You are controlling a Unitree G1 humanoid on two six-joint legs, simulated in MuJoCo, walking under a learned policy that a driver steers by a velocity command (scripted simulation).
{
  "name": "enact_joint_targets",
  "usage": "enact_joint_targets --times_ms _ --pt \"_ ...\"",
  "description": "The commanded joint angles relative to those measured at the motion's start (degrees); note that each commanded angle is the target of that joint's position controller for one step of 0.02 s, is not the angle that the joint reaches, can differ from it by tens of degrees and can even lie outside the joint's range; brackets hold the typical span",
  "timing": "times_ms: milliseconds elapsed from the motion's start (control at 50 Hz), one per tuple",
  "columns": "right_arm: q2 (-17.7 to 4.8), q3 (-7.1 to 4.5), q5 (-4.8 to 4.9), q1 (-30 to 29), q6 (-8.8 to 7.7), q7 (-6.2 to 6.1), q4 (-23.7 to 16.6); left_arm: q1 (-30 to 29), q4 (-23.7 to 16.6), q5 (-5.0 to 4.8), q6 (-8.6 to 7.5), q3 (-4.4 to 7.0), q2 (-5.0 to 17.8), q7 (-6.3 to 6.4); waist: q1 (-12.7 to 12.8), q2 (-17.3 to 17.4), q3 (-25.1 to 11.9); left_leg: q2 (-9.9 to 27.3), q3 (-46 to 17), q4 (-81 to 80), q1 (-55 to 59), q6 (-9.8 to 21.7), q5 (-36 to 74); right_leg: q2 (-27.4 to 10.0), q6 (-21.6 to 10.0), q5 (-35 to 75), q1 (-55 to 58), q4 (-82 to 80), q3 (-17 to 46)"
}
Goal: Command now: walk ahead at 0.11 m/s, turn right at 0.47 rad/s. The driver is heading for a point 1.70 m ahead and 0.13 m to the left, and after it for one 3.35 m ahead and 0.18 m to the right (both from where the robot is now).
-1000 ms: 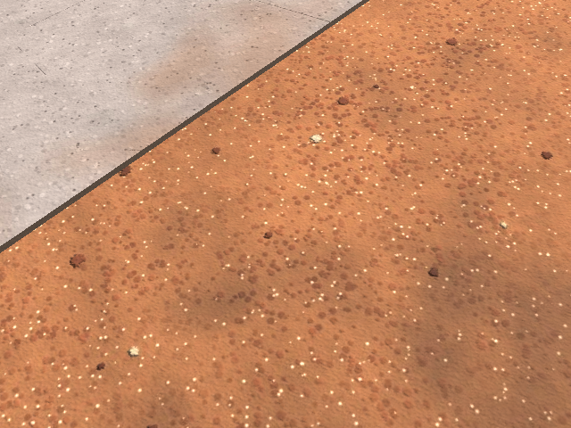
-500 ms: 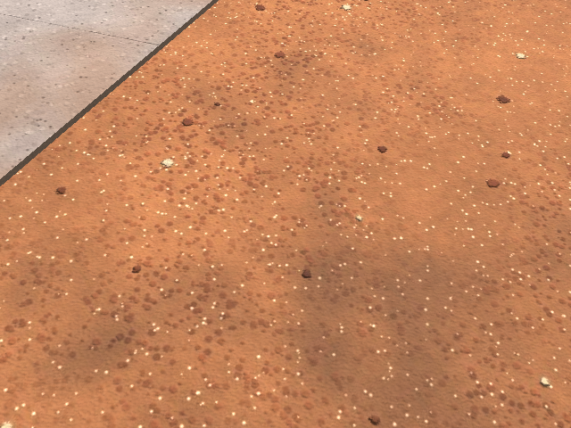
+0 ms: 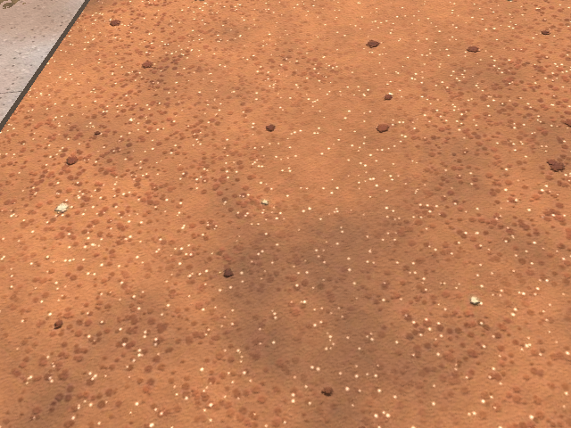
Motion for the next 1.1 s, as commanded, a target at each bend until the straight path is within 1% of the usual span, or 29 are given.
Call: enact_joint_targets --times_ms 20,60,180,220,260,280,300,320,340,360,420,520,560,600,660,700,720,740,760,780,800,820,840,860,880,940,1000,1060,1100 --pt "-3.7 -0.65 0.46 -0.4 -1.02 0.48 -3.6 0.9 -3.0 -0.3 -0.99 2.36 8.5 0.66 1.3 -10.6 -9.1 0.6 -0.5 -7.9 -3.3 -0.1 3.9 -12.1 -9.9 -5.9 10.9 -10.0 15.1" --pt "-3.6 -0.41 0.76 -2.5 -1.82 1.13 -4.3 1.5 -2.2 0.08 -1.37 2.22 8.9 0.51 2.4 -12.6 -6.3 0.7 -0.5 -14.0 -2.5 0.5 4.0 -12.8 -10.0 -15.0 9.2 -12.3 17.9" --pt "-3.2 0.22 1.34 -2.9 -5.04 2.74 -4.7 3.5 0.3 -0.09 -2.47 2.05 10.1 -0.64 3.6 -10.6 -2.4 0.3 1.2 -26.0 4.9 3.7 1.6 -13.5 -10.5 -18.5 4.9 -12.4 20.2" --pt "-2.9 0.34 1.67 -0.7 -5.88 3.02 -4.2 3.0 0.7 -0.4 -2.53 1.75 9.8 -1.06 2.0 -9.4 -2.0 -0.3 2.1 -30.6 10.1 5.3 3.8 -12.9 -10.0 -19.5 2.1 -11.3 20.5" --pt "-2.5 0.24 1.35 4.9 -6.54 2.87 -2.2 1.9 0.7 -0.35 -2.46 1.02 7.9 -1.25 -1.4 -7.8 -3.2 -1.0 2.9 -35.6 20.5 6.6 7.5 -10.0 -7.9 -20.1 -3.0 -7.8 19.0" --pt "-3.3 0.04 1.07 9.7 -6.81 2.48 -1.3 1.1 0.5 -0.07 -2.69 0.2 5.3 -1.28 -3.5 -6.3 -4.6 2.3 -0.8 -36.6 27.3 7.8 6.1 -7.8 -5.7 -19.6 -7.4 -2.4 16.6" --pt "-6.8 -0.5 0.31 15.1 -6.96 1.98 -0.5 -0.1 -0.5 0.19 -3.16 -0.99 1.1 -1.38 -4.9 2.5 -5.6 11.5 -13.5 -42.3 34.0 11.2 -2.7 -1.9 -1.7 -18.3 -15.8 12.6 8.0" --pt "-12.1 -2.06 -0.37 19.1 -6.9 2.56 1.0 -1.4 -3.3 -0.94 -4.17 -0.45 3.0 -0.85 -5.0 12.9 -4.3 21.2 -35.0 -50.2 35.9 19.4 -15.4 2.0 1.0 -22.6 -27.5 26.4 0.8" --pt "-8.7 -1.12 0.34 17.9 -7.09 2.68 0.7 -1.5 -2.7 -1.37 -4.79 0.87 7.4 -0.62 -4.8 8.0 -0.3 22.5 -37.4 -51.4 34.5 21.3 -21.3 -1.4 1.4 -21.6 -33.0 34.4 2.7" --pt "-6.3 -0.31 0.62 16.2 -7.1 2.41 0.2 -0.9 -1.8 -1.39 -5.18 1.14 7.7 -0.95 -3.8 6.6 1.4 19.9 -32.8 -51.2 34.2 19.7 -19.6 -3.1 1.4 -16.1 -34.8 37.2 2.5" --pt "-4.6 0.66 0.04 13.8 -6.7 1.9 -0.7 -2.4 -1.1 -0.28 -5.84 0.9 5.3 -1.73 -2.9 4.1 1.1 14.2 -20.4 -52.6 32.1 16.5 -3.0 -6.5 2.2 -4.7 -33.2 35.0 0.0" --pt "-4.9 0.95 0.57 16.1 -5.82 1.2 0.8 -7.9 -1.9 0.01 -6.24 -0.73 0.7 -2.46 -4.5 3.5 0.4 9.7 -7.4 -53.6 28.7 15.5 19.2 -5.9 5.1 6.3 -26.5 20.2 -4.8" --pt "-5.9 0.84 0.76 17.6 -5.44 1.0 1.7 -11.3 -2.5 -0.33 -6.58 -1.25 -0.2 -3.13 -5.7 3.7 0.9 9.3 -4.8 -53.5 26.9 15.0 21.1 -4.9 5.2 10.6 -22.1 12.8 -5.9" --pt "-6.8 0.68 1.1 19.4 -5.2 1.0 2.7 -13.8 -2.9 -0.75 -6.77 -1.22 0.3 -3.83 -6.3 3.8 1.6 10.7 -4.7 -53.7 26.7 15.1 21.5 -4.0 4.8 12.7 -19.0 8.6 -6.5" --pt "-7.5 0.42 1.72 20.0 -4.66 0.97 3.9 -14.7 -3.4 -1.04 -6.99 -0.63 2.1 -4.52 -4.6 4.3 2.0 13.6 -5.2 -51.8 30.9 14.0 26.8 -3.6 2.2 11.1 -17.1 4.5 -5.4" --pt "-8.7 0.01 1.71 19.3 -4.16 0.72 4.2 -10.5 -2.5 -0.76 -6.9 0.48 4.5 -4.27 -1.2 5.2 -1.7 13.7 -3.7 -45.3 33.6 12.7 43.7 -1.6 -0.3 7.8 -9.7 3.3 -6.6" --pt "-8.7 0.1 1.64 18.5 -3.77 0.55 4.1 -3.2 -0.4 -0.61 -6.69 1.68 6.5 -3.75 3.2 4.8 -6.6 11.9 -1.4 -36.4 32.4 11.5 52.4 -0.1 -2.2 8.6 0.5 1.9 -8.0" --pt "-7.6 0.68 1.0 18.5 -3.75 0.29 3.4 5.9 1.9 -0.6 -6.29 2.82 8.9 -2.99 7.4 4.0 -13.0 9.7 -0.1 -24.5 24.9 9.7 49.1 -3.0 -4.2 9.3 15.5 3.3 -5.5" --pt "-1.2 2.72 -0.11 23.4 -4.41 0.55 0.9 13.8 2.9 1.01 -5.88 4.12 15.1 -2.35 6.7 -8.9 -24.0 2.8 2.1 -1.1 4.1 6.2 23.4 -19.5 -11.8 4.1 39.4 4.8 17.7" --pt "0.0 3.42 0.77 24.9 -5.54 0.73 1.7 15.1 3.8 0.2 -5.94 3.37 12.5 -2.71 6.1 -17.6 -30.8 -3.6 -4.6 10.8 -5.3 5.2 -10.7 -25.6 -16.5 -6.4 43.0 -5.8 38.9" --pt "-5.8 1.7 2.63 18.5 -6.29 1.21 0.4 11.2 3.9 -0.26 -5.87 2.14 8.5 -2.58 6.5 -12.8 -20.0 0.2 -6.1 14.5 -11.7 5.8 -9.0 -23.2 -13.6 -10.8 35.6 -8.4 32.7" --pt "-6.1 1.74 3.16 13.5 -6.77 1.46 -1.0 7.7 3.7 -0.31 -5.74 1.62 7.0 -2.36 5.3 -9.4 -12.6 2.9 -3.9 12.9 -12.5 6.4 -4.2 -20.9 -11.9 -7.6 27.0 -9.3 24.2" --pt "-5.2 1.86 2.22 11.3 -6.92 1.41 -1.3 4.7 3.9 0.08 -5.81 1.19 5.9 -2.47 3.3 -5.3 -7.9 5.0 -2.7 9.4 -10.9 6.2 -0.2 -18.4 -11.1 -1.5 18.8 -11.1 18.7" --pt "-5.0 1.53 1.33 11.6 -6.51 1.39 -0.9 2.5 3.7 0.68 -6.15 0.84 4.5 -2.6 1.2 -5.8 -6.0 6.8 -3.0 6.5 -8.0 5.9 2.8 -16.2 -10.6 3.1 13.4 -12.8 14.7" --pt "-4.0 1.66 1.24 13.2 -5.96 1.59 -0.3 1.2 3.7 1.0 -6.37 0.81 4.2 -2.63 -0.4 -7.0 -5.6 7.4 -3.1 5.5 -5.0 5.4 4.5 -15.2 -10.9 5.0 9.7 -14.6 12.8" --pt "-1.8 2.14 0.7 13.1 -4.58 1.41 -0.1 0.8 5.5 0.25 -7.61 1.18 5.0 -2.61 -2.1 -6.4 -3.3 8.1 -2.0 0.9 -4.3 3.5 7.2 -14.5 -12.2 10.0 4.0 -18.4 7.4" --pt "-1.2 2.5 0.07 6.4 -4.89 1.36 -2.2 2.5 7.2 0.18 -7.71 1.39 6.0 -2.04 -0.5 -4.9 -0.7 8.2 -1.5 -9.8 -7.2 2.4 16.8 -12.9 -11.4 12.3 4.2 -19.8 3.1" --pt "0.2 3.15 0.43 -0.6 -5.87 2.17 -3.8 5.3 8.5 -0.27 -7.21 1.62 7.5 -1.6 2.4 -4.3 0.4 6.0 0.7 -22.3 -4.2 2.8 26.0 -11.4 -9.4 12.0 4.9 -19.9 -0.4" --pt "0.1 3.18 0.89 -4.1 -6.24 2.78 -5.0 8.3 10.0 -0.69 -6.8 1.88 8.8 -1.57 4.0 -4.1 0.8 5.1 0.9 -26.4 -3.7 3.3 27.8 -12.9 -9.2 10.6 7.9 -19.2 0.0"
